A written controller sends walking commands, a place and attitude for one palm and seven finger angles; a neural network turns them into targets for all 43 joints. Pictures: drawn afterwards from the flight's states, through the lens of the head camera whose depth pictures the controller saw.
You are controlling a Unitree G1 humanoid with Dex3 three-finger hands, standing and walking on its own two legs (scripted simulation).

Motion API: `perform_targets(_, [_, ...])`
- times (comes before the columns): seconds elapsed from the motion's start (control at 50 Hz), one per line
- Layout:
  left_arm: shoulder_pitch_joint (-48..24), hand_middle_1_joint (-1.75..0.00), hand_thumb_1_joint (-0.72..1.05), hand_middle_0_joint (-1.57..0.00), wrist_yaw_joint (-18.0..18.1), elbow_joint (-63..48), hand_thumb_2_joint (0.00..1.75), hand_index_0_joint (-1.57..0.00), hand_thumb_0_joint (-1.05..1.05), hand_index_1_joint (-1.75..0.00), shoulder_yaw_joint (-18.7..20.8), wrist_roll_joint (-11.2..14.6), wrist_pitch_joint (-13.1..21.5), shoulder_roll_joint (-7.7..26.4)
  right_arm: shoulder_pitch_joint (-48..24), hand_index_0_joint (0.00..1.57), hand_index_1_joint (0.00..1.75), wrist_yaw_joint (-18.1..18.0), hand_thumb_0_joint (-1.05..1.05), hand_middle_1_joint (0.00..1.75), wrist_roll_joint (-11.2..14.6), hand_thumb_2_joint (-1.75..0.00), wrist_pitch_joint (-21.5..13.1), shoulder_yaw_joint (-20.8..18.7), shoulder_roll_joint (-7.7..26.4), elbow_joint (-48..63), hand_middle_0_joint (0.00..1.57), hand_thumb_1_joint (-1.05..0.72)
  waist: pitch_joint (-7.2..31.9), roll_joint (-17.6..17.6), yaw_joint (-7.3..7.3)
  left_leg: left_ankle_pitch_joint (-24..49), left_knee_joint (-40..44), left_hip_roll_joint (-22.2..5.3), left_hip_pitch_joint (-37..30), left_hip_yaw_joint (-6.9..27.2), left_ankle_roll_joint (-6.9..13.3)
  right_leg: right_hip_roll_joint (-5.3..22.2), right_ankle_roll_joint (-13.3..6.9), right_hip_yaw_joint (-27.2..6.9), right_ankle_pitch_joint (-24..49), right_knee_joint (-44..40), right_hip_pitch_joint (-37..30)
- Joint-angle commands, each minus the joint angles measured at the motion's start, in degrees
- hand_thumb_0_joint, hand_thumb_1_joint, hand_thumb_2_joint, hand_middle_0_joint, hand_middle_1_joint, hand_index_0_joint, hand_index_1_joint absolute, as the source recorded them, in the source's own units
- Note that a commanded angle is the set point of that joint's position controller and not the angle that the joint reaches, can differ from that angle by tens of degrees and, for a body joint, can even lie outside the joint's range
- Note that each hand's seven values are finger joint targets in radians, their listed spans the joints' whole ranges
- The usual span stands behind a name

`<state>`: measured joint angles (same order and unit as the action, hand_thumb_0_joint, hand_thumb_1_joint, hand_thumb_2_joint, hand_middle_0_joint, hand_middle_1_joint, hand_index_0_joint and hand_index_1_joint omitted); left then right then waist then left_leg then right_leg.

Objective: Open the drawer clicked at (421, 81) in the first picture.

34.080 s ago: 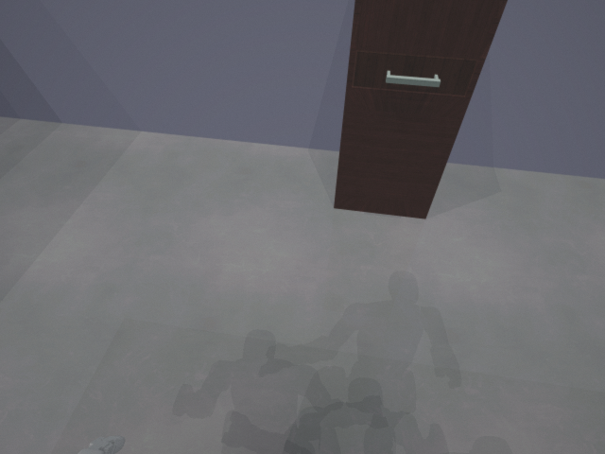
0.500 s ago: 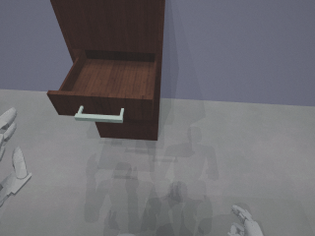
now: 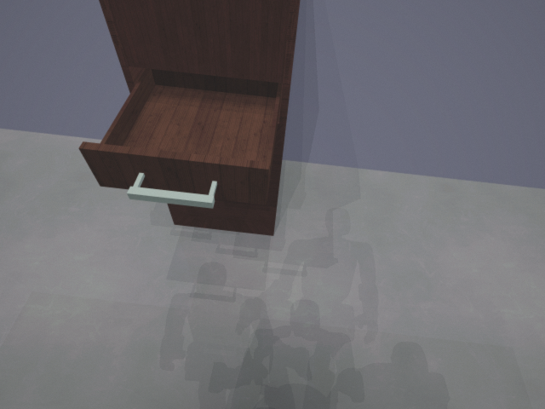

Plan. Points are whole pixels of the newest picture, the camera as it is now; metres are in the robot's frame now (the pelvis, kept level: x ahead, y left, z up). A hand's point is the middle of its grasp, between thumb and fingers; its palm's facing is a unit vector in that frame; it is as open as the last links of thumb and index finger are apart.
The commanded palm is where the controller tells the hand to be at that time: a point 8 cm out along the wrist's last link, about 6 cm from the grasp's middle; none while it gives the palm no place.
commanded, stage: let the arm hang, fingers relaxed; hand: left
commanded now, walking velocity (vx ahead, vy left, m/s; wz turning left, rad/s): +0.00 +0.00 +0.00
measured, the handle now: (174, 189) +0.52 +0.23 -0.08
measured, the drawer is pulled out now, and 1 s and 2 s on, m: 0.30 0.30 0.30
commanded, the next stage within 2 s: look to check the result in 0.74 s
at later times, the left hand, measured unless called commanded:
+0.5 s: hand out of the picture -0.01 +0.18 -0.17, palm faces +0.00 -0.98 -0.18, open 7.3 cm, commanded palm none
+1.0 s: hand out of the picture -0.02 +0.18 -0.17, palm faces +0.03 -0.98 -0.18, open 7.3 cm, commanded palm none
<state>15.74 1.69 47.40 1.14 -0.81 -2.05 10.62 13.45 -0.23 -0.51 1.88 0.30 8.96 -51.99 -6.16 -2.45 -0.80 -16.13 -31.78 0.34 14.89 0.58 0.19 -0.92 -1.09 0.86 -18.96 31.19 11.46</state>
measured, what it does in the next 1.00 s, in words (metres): stands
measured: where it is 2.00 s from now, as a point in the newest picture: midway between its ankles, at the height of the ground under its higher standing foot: outside the picture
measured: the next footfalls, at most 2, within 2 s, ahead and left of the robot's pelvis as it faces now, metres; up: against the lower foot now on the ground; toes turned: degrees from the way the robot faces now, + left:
none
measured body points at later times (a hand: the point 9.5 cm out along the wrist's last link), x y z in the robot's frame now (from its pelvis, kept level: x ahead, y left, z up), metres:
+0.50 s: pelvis +0.00 +0.01 +0.01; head +0.01 +0.01 +0.46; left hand -0.01 +0.23 -0.15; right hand -0.02 -0.20 -0.15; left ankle +0.01 +0.12 -0.73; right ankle -0.02 -0.11 -0.73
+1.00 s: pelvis +0.00 +0.01 +0.01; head +0.03 +0.01 +0.46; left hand -0.02 +0.23 -0.15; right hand -0.03 -0.19 -0.15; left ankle +0.01 +0.12 -0.73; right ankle -0.02 -0.11 -0.73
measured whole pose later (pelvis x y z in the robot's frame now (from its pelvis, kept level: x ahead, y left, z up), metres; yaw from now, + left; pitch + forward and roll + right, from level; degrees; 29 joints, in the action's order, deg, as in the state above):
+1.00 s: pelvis +0.00 +0.01 +0.01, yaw -1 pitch -2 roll +0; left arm 17.6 2.5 65.5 1.0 -0.8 -0.3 7.1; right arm 17.7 -2.5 -0.3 0.3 -0.3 5.8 -64.7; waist -4.5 0.0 -0.5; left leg -13.1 -24.9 1.1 10.1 -0.5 1.4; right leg -0.1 0.0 -0.2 -15.5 24.0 6.8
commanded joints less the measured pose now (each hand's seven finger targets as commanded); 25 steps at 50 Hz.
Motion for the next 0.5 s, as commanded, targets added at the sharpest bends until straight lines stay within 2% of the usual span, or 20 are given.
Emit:
perform_targets(0.0, [2.15, -0.30, 0.90, -0.20, 0.25, 1.55, 0.90, -0.20, 0.00, -0.30, 1.65, 0.16, 2.38, 7.34, 1.80, 0.20, 0.30, -1.36, 0.00, 0.30, -0.11, -0.90, -1.98, -2.05, 6.56, 0.44, 0.20, -0.90, 9.00, 7.58, 0.44, 17.93, 4.59, -4.31, -7.06, 3.19, 1.74, 5.48, -1.79, -6.19, 20.53, -7.65, -3.19])
perform_targets(0.04, [2.07, -0.30, 0.90, -0.20, 0.27, 4.11, 0.90, -0.20, 0.00, -0.30, 1.32, 0.27, 2.24, 6.42, 3.28, 0.20, 0.30, -1.65, 0.00, 0.30, -0.03, -0.90, -1.91, -2.05, 6.16, -1.60, 0.20, -0.90, 9.02, 5.91, 0.36, 16.98, 5.98, -5.01, -7.07, 3.85, 2.09, 5.27, -1.65, -5.40, 17.80, -8.79, -3.80])
perform_targets(0.08, [2.12, -0.30, 0.90, -0.20, 0.21, 6.49, 0.90, -0.20, 0.00, -0.30, 1.02, 0.30, 2.10, 6.14, 3.85, 0.20, 0.30, -1.76, 0.00, 0.30, 0.00, -0.90, -1.85, -1.87, 6.22, -3.19, 0.20, -0.90, 6.98, 5.38, 0.49, 14.76, 7.50, -5.18, -6.46, 3.97, 2.13, 5.19, -1.59, -5.13, 15.42, -9.75, -3.23])
perform_targets(0.16, [2.96, -0.30, 0.90, -0.20, 0.37, 10.26, 0.90, -0.20, 0.00, -0.30, 0.56, 0.32, 2.14, 5.69, 5.01, 0.20, 0.30, -1.90, 0.00, 0.30, 0.13, -0.90, -1.68, -1.70, 5.71, -5.75, 0.20, -0.90, 4.16, 2.16, 0.48, 12.71, 9.04, -5.20, -6.21, 3.65, 2.11, 5.37, -1.53, -5.25, 14.37, -11.34, -2.48])
perform_targets(0.28, [3.70, -0.30, 0.90, -0.20, 0.40, 13.89, 0.90, -0.20, 0.00, -0.30, 0.12, 0.28, 2.04, 4.77, 6.18, 0.20, 0.30, -1.90, 0.00, 0.30, -0.02, -0.90, -1.65, -1.39, 5.07, -9.05, 0.20, -0.90, -0.12, 1.51, 0.54, 7.32, 11.92, -5.08, -5.09, 3.98, 2.18, 4.90, -1.37, -5.27, 7.47, -13.01, -0.09])
perform_targets(0.4, [5.08, -0.30, 0.90, -0.20, 0.61, 15.45, 0.90, -0.20, 0.00, -0.30, 0.12, 0.20, 2.41, 3.94, 6.85, 0.20, 0.30, -1.97, 0.00, 0.30, 0.10, -0.90, -1.81, -1.35, 4.17, -10.64, 0.20, -0.90, 0.29, 1.02, 0.60, 7.87, 11.64, -4.86, -5.99, 3.63, 2.20, 4.95, -1.35, -5.36, 7.54, -13.21, 0.46])
perform_targets(0.48, [5.29, -0.30, 0.90, -0.20, 0.64, 16.10, 0.90, -0.20, 0.00, -0.30, 0.20, 0.26, 2.41, 3.19, 7.68, 0.20, 0.30, -2.11, 0.00, 0.30, -0.07, -0.90, -2.03, -1.22, 3.21, -11.49, 0.20, -0.90, -0.16, 3.22, 0.57, 8.07, 12.10, -4.80, -5.30, 3.46, 2.15, 5.08, -1.34, -5.05, 8.22, -12.95, -0.10])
